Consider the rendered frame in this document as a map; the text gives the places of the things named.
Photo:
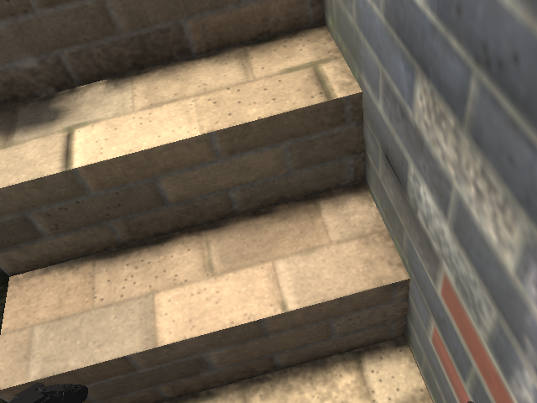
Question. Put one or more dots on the left robot hand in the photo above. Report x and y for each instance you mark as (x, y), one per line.
(39, 393)

